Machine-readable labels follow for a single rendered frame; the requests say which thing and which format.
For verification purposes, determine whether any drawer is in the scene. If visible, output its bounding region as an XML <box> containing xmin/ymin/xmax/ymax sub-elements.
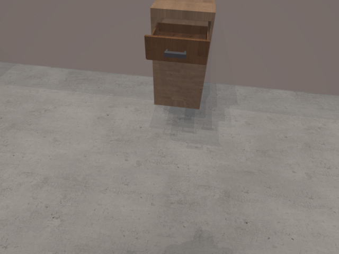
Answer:
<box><xmin>144</xmin><ymin>22</ymin><xmax>210</xmax><ymax>65</ymax></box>

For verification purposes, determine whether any cabinet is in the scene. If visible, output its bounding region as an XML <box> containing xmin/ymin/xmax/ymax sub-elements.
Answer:
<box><xmin>150</xmin><ymin>0</ymin><xmax>216</xmax><ymax>109</ymax></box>

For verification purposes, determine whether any handle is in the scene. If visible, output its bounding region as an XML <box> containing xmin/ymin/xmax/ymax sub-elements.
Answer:
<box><xmin>164</xmin><ymin>49</ymin><xmax>186</xmax><ymax>59</ymax></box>

